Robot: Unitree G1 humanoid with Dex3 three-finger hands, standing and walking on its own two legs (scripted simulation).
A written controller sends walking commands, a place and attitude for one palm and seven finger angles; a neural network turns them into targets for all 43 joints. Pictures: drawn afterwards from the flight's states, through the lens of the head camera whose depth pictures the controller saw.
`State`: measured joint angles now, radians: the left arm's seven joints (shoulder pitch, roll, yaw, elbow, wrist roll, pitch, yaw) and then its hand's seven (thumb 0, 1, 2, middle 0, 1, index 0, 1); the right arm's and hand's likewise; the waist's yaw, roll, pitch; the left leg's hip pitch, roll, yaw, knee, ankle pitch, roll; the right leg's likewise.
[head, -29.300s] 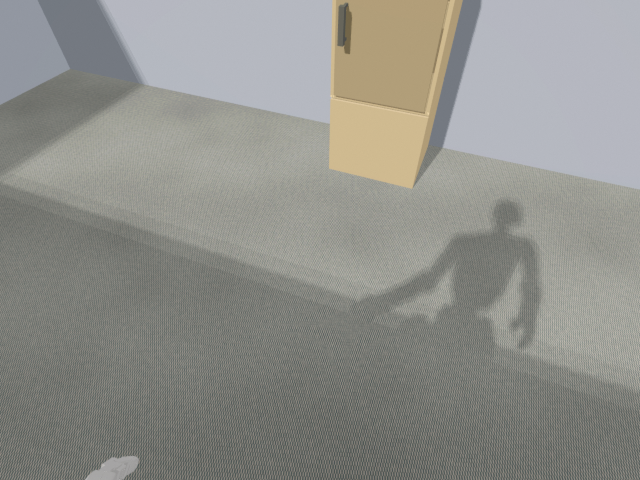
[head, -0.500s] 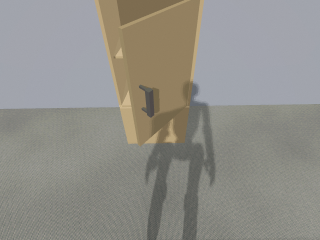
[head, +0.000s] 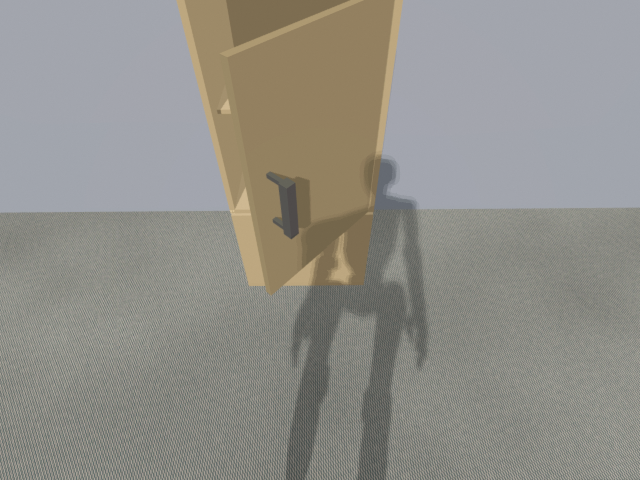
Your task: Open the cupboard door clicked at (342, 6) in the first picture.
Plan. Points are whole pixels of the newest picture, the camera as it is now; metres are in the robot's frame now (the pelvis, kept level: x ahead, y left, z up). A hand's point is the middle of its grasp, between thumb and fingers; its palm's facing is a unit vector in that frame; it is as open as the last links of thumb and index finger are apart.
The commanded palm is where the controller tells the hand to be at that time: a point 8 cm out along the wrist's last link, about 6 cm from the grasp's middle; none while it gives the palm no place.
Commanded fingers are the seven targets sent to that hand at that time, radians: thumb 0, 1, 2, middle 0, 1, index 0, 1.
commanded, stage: look to check the result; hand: left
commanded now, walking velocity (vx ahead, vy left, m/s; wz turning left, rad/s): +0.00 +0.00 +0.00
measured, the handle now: (281, 205) +0.60 +0.11 -0.05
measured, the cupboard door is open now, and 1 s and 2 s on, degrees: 48 48 48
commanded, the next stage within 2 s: walk to a spot facing it in 0.32 s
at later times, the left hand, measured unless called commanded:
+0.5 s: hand out of the picture -0.02 +0.15 -0.18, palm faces +0.05 -0.98 -0.18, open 7.4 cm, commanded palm none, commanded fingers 0.00 0.90 0.90 -0.20 -0.30 -0.20 -0.30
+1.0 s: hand out of the picture +0.07 +0.17 -0.17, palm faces -0.19 -0.93 -0.33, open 7.4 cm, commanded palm none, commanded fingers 0.00 0.90 0.90 -0.20 -0.30 -0.20 -0.30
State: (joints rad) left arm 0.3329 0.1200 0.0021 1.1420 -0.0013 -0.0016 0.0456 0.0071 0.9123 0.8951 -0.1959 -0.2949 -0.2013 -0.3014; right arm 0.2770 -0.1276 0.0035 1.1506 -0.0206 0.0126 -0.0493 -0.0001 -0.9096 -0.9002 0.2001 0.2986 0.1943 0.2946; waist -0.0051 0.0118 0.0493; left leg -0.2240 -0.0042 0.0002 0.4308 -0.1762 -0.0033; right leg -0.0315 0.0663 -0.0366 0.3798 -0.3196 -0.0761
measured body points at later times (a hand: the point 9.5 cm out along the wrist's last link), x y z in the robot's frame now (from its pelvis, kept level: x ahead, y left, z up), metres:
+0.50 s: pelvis +0.01 -0.01 +0.00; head +0.02 -0.01 +0.45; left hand -0.02 +0.21 -0.16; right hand +0.00 -0.22 -0.17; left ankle +0.04 +0.12 -0.74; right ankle -0.07 -0.06 -0.74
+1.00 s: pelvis -0.03 -0.03 -0.02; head +0.01 -0.08 +0.43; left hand +0.08 +0.22 -0.14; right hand -0.04 -0.28 -0.19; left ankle +0.02 +0.12 -0.70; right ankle -0.06 -0.11 -0.74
